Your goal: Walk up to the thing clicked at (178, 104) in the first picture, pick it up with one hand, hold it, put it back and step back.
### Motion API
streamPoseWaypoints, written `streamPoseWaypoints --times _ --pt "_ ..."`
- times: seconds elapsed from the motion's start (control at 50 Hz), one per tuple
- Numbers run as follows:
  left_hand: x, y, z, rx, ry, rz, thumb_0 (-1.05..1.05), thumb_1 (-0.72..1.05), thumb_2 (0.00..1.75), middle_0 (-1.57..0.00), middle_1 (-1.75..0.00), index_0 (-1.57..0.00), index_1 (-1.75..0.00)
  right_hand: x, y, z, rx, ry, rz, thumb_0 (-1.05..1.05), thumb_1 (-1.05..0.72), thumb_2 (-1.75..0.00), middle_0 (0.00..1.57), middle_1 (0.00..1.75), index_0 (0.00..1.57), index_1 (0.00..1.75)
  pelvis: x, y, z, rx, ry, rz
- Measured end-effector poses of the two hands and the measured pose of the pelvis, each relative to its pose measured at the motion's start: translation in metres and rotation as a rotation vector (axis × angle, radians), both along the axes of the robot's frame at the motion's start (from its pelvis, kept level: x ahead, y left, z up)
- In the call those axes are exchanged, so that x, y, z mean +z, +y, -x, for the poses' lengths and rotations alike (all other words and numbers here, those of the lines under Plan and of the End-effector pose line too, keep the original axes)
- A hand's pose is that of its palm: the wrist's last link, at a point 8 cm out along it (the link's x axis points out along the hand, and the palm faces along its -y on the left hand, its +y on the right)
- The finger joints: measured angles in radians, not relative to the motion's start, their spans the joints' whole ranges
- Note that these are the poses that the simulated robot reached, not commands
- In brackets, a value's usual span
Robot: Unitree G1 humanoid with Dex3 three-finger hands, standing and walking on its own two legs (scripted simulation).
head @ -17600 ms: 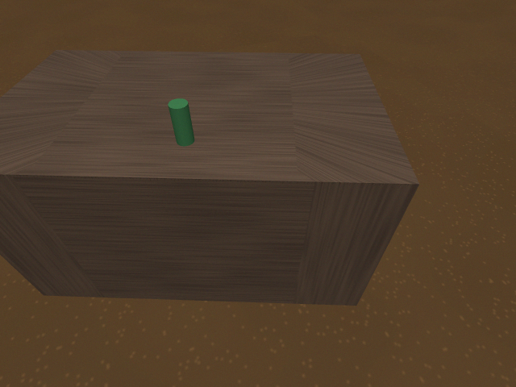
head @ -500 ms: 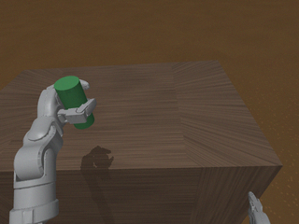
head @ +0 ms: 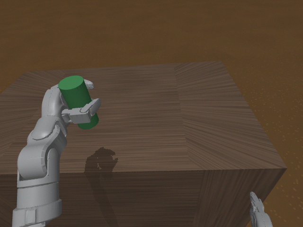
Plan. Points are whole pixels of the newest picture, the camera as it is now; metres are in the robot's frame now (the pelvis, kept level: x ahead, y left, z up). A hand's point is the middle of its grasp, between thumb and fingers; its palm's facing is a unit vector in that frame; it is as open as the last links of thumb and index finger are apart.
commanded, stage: hold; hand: left
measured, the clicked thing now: (80, 104) +0.34 +0.18 +0.23
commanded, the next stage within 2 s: crouch in 0.38 s
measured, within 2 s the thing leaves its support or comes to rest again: neither
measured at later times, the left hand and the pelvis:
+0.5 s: hand (81, 103) +0.34 +0.17 +0.23, palm faces +0.14 -0.99 -0.01, open 7.1 cm; pelvis +0.00 +0.00 +0.00, yaw +0 degrees
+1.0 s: hand (91, 115) +0.39 +0.19 +0.15, palm faces +0.16 -0.99 +0.01, open 7.1 cm; pelvis -0.01 +0.00 +0.00, yaw -1 degrees
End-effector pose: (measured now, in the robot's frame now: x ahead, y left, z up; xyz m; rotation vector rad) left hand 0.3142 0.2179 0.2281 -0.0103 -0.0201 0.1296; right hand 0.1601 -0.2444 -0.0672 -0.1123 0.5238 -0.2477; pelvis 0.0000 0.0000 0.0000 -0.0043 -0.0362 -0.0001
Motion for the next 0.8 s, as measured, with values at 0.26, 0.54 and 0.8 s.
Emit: streamPoseWaypoints --times 0.26,0.54,0.8 --pt "-0.016 0.001 0.002 -0.005 0.036 0.008 -0.01 -0.07 1.16 -0.86 -1.14 -0.9 -1.13 -0.001 -0.002 0.007 0.006 0.024 -0.009 -0.02 0.52 -0.06 0.06 0.05 0.05 0.05 0.0 -0.001 0.0 -0.004 0.006 0.0" --pt "0.006 0.004 0.004 -0.002 -0.029 -0.019 -0.01 -0.07 1.16 -0.86 -1.14 -0.9 -1.13 -0.001 0.001 0.002 0.005 0.006 -0.005 -0.02 0.52 -0.06 0.06 0.05 0.05 0.05 0.0 0.0 0.001 0.0 0.001 0.001" --pt "-0.04 0.005 -0.02 0.009 0.128 0.034 -0.01 -0.07 1.16 -0.86 -1.13 -0.91 -1.13 -0.004 0.001 0.012 0.011 0.044 0.0 -0.02 0.55 -0.05 0.06 0.05 0.05 0.05 0.001 -0.001 0.006 -0.003 0.014 -0.001"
